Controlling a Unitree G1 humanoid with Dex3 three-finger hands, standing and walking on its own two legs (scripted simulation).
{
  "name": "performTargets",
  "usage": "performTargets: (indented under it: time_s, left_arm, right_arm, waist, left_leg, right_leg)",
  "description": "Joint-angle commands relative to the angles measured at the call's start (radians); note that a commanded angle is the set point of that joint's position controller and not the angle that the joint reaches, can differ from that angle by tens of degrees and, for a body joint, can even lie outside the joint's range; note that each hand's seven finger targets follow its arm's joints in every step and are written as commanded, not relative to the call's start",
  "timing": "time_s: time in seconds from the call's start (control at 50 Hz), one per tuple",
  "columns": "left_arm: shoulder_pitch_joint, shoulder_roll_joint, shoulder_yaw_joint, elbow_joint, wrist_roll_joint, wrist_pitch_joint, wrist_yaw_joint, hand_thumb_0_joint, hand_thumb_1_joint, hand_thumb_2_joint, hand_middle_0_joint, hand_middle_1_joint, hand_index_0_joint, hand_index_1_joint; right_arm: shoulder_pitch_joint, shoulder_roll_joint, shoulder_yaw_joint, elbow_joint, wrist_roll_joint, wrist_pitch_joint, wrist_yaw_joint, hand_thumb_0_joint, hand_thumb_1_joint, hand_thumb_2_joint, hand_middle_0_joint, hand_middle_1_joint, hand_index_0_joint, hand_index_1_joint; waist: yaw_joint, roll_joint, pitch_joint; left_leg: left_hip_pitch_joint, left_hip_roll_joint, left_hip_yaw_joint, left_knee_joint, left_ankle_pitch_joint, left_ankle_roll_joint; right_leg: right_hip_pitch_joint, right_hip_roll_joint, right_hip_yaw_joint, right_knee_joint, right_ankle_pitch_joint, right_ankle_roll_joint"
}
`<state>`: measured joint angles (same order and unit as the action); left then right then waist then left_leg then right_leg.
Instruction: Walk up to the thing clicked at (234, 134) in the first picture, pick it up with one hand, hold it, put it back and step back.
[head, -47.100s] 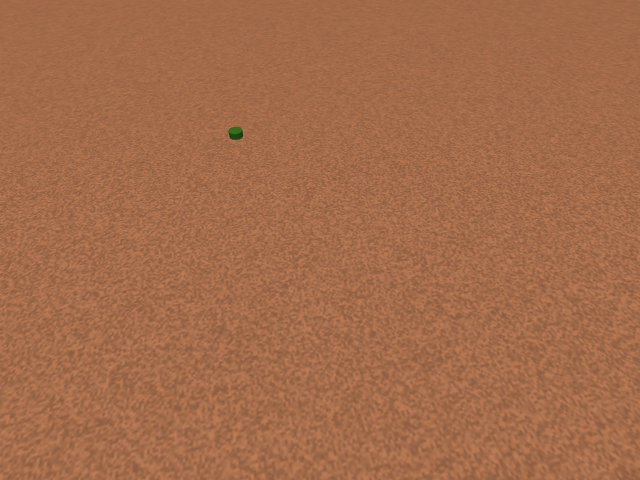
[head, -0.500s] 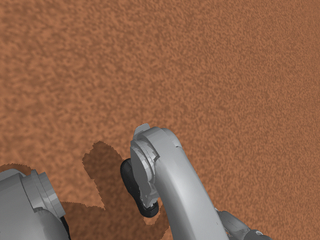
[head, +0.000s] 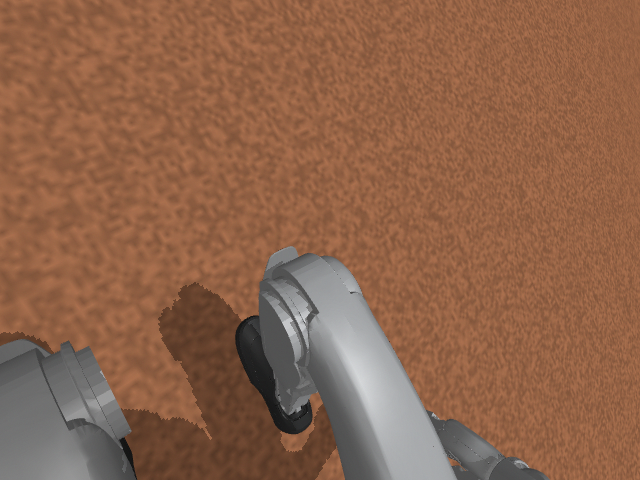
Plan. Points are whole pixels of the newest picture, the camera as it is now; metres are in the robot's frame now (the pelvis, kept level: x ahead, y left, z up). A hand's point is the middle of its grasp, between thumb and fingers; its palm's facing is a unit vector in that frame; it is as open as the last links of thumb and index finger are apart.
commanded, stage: close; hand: left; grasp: from above
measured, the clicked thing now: out of the picture +0.45 +0.33 -0.29
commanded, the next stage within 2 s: settle in 0.80 s
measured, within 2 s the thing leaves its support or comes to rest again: leaves its support in 1.26 s
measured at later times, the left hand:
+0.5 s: hand out of the picture +0.44 +0.31 -0.27, palm faces -0.43 -0.18 -0.89, open 10.1 cm
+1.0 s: hand out of the picture +0.44 +0.31 -0.26, palm faces -0.41 -0.18 -0.89, open 9.0 cm
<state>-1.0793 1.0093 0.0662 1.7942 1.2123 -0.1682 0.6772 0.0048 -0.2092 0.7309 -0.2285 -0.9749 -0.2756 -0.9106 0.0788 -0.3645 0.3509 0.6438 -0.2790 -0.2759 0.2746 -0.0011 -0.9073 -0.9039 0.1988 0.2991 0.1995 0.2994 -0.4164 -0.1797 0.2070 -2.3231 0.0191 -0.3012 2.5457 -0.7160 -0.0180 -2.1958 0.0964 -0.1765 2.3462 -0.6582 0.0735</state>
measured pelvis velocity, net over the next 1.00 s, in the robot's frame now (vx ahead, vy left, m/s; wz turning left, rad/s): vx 0.00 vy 0.00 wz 0.00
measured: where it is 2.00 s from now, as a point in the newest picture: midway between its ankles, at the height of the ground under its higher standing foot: (208, 441)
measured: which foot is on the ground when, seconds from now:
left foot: down 0.00-1.00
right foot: down 0.00-1.00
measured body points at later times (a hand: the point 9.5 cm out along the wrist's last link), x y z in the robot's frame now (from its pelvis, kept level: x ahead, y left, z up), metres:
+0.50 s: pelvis +0.00 +0.00 +0.00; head +0.28 +0.14 +0.32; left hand +0.45 +0.32 -0.22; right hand +0.06 -0.24 -0.05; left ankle +0.06 +0.13 -0.27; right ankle +0.12 -0.12 -0.27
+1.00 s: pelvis +0.00 +0.00 +0.00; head +0.28 +0.14 +0.32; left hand +0.46 +0.32 -0.21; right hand +0.06 -0.24 -0.05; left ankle +0.06 +0.13 -0.27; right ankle +0.12 -0.12 -0.27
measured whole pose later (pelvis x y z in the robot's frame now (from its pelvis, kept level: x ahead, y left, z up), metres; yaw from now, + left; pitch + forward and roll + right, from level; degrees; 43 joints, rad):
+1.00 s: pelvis +0.00 +0.00 +0.00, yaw +0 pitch +26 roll -15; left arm -1.07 1.00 0.04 1.76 1.19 -0.18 0.66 -0.05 0.17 0.38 -0.55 -0.57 -0.72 -0.58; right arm 0.08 -0.35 0.37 0.62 -0.29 -0.24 0.25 0.00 -0.91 -0.91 0.20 0.30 0.20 0.30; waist -0.41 -0.18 0.20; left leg -2.31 0.03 -0.31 2.53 -0.71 -0.02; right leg -2.19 0.10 -0.18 2.33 -0.65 0.08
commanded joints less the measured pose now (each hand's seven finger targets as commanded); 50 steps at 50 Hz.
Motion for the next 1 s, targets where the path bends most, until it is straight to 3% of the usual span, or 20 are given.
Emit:
performTargets:
  time_s: [0.0,0.08,0.12,0.3,0.34,0.4,0.42,0.48,0.5,0.78,0.98]
  left_arm:
    - [-0.196,0.167,-0.025,-0.063,-0.013,-0.003,0.003,0.0,-0.113,0.644,-0.306,-0.9,-0.354,-0.849]
    - [-0.173,0.157,-0.021,-0.072,-0.019,-0.016,0.003,0.0,-0.069,0.635,-0.341,-0.881,-0.388,-0.831]
    - [-0.191,0.137,-0.042,-0.079,-0.022,-0.023,-0.003,0.0,-0.044,0.613,-0.365,-0.855,-0.412,-0.806]
    - [-0.146,0.127,-0.041,-0.07,-0.029,-0.028,-0.006,0.0,0.08,0.57,-0.473,-0.783,-0.515,-0.738]
    - [-0.169,0.117,-0.053,-0.082,-0.023,-0.031,-0.01,0.0,0.098,0.569,-0.485,-0.781,-0.527,-0.736]
    - [-0.156,0.13,-0.045,-0.072,-0.024,-0.029,-0.006,0.0,0.161,0.559,-0.535,-0.766,-0.578,-0.721]
    - [-0.135,0.127,-0.032,-0.07,-0.027,-0.027,-0.003,0.0,0.163,0.567,-0.539,-0.762,-0.58,-0.719]
    - [-0.143,0.097,-0.047,-0.078,-0.027,-0.029,-0.001,0.0,0.212,0.555,-0.559,-0.774,-0.607,-0.723]
    - [-0.159,0.097,-0.057,-0.074,-0.025,-0.028,-0.004,0.0,0.224,0.523,-0.568,-0.756,-0.619,-0.702]
    - [-0.161,0.133,-0.042,-0.077,-0.014,-0.019,0.002,0.0,0.464,0.511,-0.78,-0.657,-0.819,-0.617]
    - [-0.14,0.124,-0.041,-0.076,-0.017,0.004,-0.015,0.0,0.57,0.523,-0.913,-0.651,-0.959,-0.606]
  right_arm:
    - [0.157,-0.338,-0.092,0.007,0.003,0.005,-0.013,0.0,-0.897,-0.901,0.199,0.3,0.199,0.3]
    - [0.179,-0.334,-0.09,0.01,0.0,0.013,-0.018,0.0,-0.896,-0.9,0.199,0.3,0.2,0.3]
    - [0.18,-0.328,-0.083,0.01,0.0,0.011,-0.015,0.0,-0.896,-0.9,0.199,0.3,0.2,0.3]
    - [0.176,-0.326,-0.083,0.0,0.001,0.02,-0.021,0.0,-0.898,-0.901,0.199,0.3,0.199,0.3]
    - [0.185,-0.32,-0.077,-0.001,0.0,0.017,-0.018,0.0,-0.897,-0.901,0.199,0.3,0.199,0.3]
    - [0.194,-0.323,-0.076,-0.002,-0.003,0.022,-0.021,0.0,-0.898,-0.901,0.199,0.3,0.199,0.3]
    - [0.19,-0.323,-0.078,0.002,-0.004,0.023,-0.024,0.0,-0.897,-0.901,0.199,0.3,0.199,0.3]
    - [0.187,-0.317,-0.079,0.009,-0.005,0.026,-0.024,0.0,-0.898,-0.901,0.199,0.3,0.199,0.3]
    - [0.183,-0.317,-0.078,0.002,-0.011,0.026,-0.022,0.0,-0.898,-0.9,0.199,0.3,0.199,0.3]
    - [0.151,-0.326,-0.082,-0.015,-0.002,0.028,-0.033,0.0,-0.898,-0.901,0.199,0.3,0.199,0.3]
    - [0.172,-0.313,-0.084,-0.009,0.001,0.037,-0.034,0.0,-0.916,-0.904,0.2,0.3,0.2,0.3]
  waist:
    - [-0.059,0.545,-0.579]
    - [-0.044,0.532,-0.598]
    - [-0.056,0.531,-0.579]
    - [-0.046,0.532,-0.589]
    - [-0.057,0.529,-0.586]
    - [-0.055,0.517,-0.589]
    - [-0.042,0.513,-0.607]
    - [-0.044,0.553,-0.602]
    - [-0.056,0.548,-0.59]
    - [-0.045,0.522,-0.571]
    - [-0.037,0.537,-0.603]
  left_leg:
    - [0.457,0.046,0.108,-0.277,0.174,0.012]
    - [0.458,0.045,0.109,-0.278,0.194,0.013]
    - [0.455,0.046,0.103,-0.272,0.198,0.013]
    - [0.462,0.047,0.103,-0.288,0.193,0.008]
    - [0.463,0.045,0.106,-0.276,0.201,0.011]
    - [0.453,0.043,0.117,-0.269,0.211,0.015]
    - [0.46,0.044,0.115,-0.271,0.223,0.014]
    - [0.482,0.046,0.097,-0.296,0.226,0.004]
    - [0.478,0.046,0.1,-0.294,0.207,0.006]
    - [0.449,0.045,0.099,-0.296,0.15,0.009]
    - [0.465,0.043,0.109,-0.293,0.205,0.009]
  right_leg:
    - [0.353,0.023,-0.123,-0.195,0.241,-0.081]
    - [0.368,0.028,-0.125,-0.203,0.254,-0.08]
    - [0.355,0.026,-0.129,-0.194,0.259,-0.079]
    - [0.377,0.033,-0.126,-0.206,0.257,-0.083]
    - [0.371,0.032,-0.129,-0.203,0.267,-0.079]
    - [0.397,0.036,-0.121,-0.219,0.277,-0.077]
    - [0.4,0.038,-0.124,-0.22,0.284,-0.076]
    - [0.376,0.034,-0.138,-0.194,0.277,-0.084]
    - [0.374,0.036,-0.134,-0.199,0.267,-0.085]
    - [0.338,0.031,-0.127,-0.205,0.219,-0.084]
    - [0.368,0.034,-0.121,-0.2,0.263,-0.084]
